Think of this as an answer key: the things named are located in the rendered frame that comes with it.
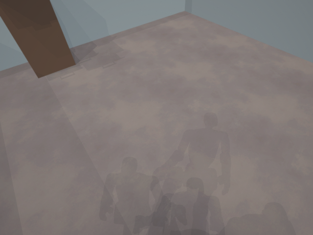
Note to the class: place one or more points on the cabinet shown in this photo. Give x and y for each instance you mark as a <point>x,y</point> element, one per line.
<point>35,28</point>

